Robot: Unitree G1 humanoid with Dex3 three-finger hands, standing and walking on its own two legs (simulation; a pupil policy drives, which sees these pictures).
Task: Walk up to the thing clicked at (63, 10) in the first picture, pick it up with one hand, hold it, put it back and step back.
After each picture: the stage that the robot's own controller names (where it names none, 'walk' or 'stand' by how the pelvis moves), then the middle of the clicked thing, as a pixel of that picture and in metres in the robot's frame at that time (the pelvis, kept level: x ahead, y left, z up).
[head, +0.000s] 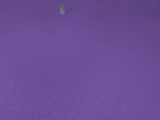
stand; (62, 9) +2.09 +0.33 -0.72
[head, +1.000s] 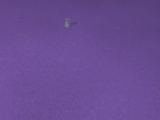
walk; (67, 22) +1.95 +0.20 -0.70
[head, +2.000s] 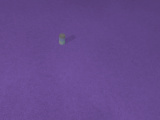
walk; (62, 39) +1.32 +0.16 -0.71
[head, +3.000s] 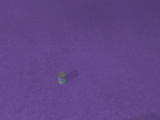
walk; (61, 78) +0.83 +0.15 -0.71
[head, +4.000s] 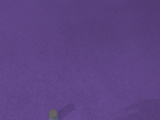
walk; (53, 116) +0.50 +0.17 -0.71
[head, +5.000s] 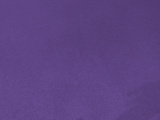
stand; out of the picture +0.34 +0.14 -0.70
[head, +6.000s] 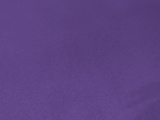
stand; out of the picture +0.32 +0.16 -0.73
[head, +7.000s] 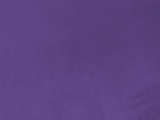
stand; out of the picture +0.32 +0.16 -0.73
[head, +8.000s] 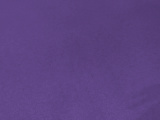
stand; out of the picture +0.31 +0.16 -0.73
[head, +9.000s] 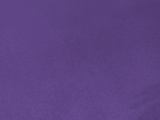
stand; out of the picture +0.31 +0.16 -0.73
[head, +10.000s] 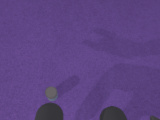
go down; (51, 94) +0.37 +0.15 -0.49
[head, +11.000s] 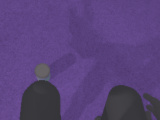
go down; (43, 73) +0.40 +0.18 -0.32
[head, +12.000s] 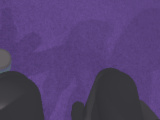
close in; (0, 62) +0.39 +0.22 -0.23
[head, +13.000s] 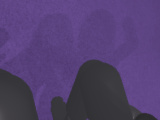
close; out of the picture +0.39 +0.23 -0.21
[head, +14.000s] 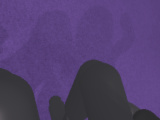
lift; out of the picture +0.38 +0.24 -0.22
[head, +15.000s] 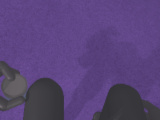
lift; (15, 91) +0.27 +0.24 -0.10
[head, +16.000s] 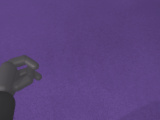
go down; out of the picture +0.27 +0.28 -0.68
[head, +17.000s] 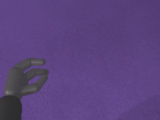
hold; out of the picture +0.26 +0.29 -0.71
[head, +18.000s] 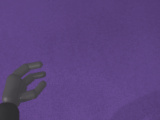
stand; out of the picture +0.29 +0.28 -0.69
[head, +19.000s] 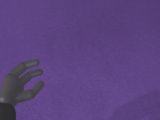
stand; out of the picture +0.30 +0.26 -0.68
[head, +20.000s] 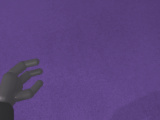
stand; out of the picture +0.30 +0.24 -0.68
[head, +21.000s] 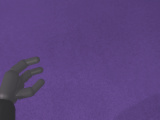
stand; out of the picture +0.33 +0.22 -0.70
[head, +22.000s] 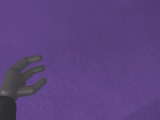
stand; out of the picture +0.34 +0.19 -0.71
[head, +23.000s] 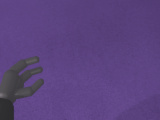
stand; out of the picture +0.36 +0.17 -0.70
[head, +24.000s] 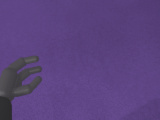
stand; out of the picture +0.38 +0.13 -0.71
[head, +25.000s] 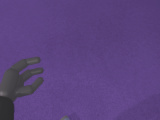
stand; out of the picture +0.41 +0.10 -0.71
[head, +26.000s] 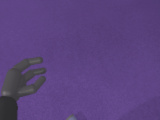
stand; out of the picture +0.45 +0.06 -0.71
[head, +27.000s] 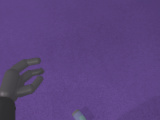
stand; (79, 118) +0.48 +0.01 -0.71
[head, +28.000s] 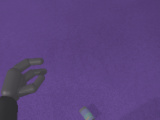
stand; (87, 114) +0.52 -0.04 -0.71
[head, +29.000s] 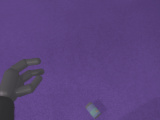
stand; (93, 110) +0.55 -0.09 -0.71
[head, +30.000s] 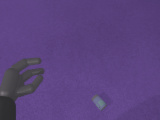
stand; (99, 102) +0.60 -0.15 -0.71
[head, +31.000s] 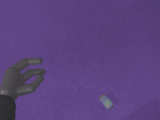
close; (106, 101) +0.64 -0.20 -0.71
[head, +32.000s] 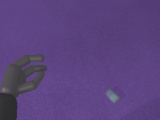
stand; (112, 96) +0.67 -0.25 -0.71
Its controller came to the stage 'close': yes
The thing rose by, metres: 0.23
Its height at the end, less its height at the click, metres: -0.02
